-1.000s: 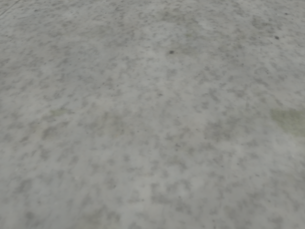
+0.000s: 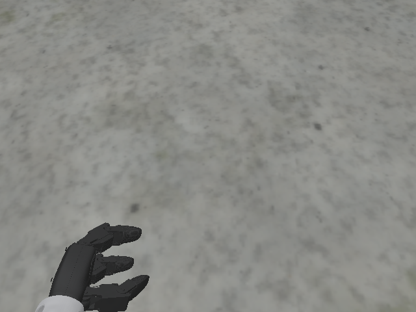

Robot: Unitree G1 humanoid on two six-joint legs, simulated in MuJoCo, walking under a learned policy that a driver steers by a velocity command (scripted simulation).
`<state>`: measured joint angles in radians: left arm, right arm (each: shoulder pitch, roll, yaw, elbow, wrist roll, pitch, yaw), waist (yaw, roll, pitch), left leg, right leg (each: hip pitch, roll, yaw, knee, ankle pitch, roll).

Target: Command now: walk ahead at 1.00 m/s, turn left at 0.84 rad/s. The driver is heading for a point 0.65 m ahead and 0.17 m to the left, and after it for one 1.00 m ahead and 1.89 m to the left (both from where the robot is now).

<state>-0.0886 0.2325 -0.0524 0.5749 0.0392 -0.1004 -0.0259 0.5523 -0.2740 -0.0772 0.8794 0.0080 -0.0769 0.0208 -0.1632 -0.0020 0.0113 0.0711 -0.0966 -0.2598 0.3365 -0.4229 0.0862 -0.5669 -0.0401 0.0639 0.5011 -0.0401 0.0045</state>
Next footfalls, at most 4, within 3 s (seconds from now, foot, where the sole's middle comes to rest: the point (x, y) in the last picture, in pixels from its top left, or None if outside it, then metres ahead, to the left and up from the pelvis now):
0.02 right None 0.20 -0.16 -0.76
0.46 left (148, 287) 0.56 0.13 -0.76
0.86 right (117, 179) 1.00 0.21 -0.76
1.32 left None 1.03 0.67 -0.76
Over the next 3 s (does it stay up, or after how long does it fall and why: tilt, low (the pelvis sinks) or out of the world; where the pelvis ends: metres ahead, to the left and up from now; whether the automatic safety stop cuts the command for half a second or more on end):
stays up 1.01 1.92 -0.01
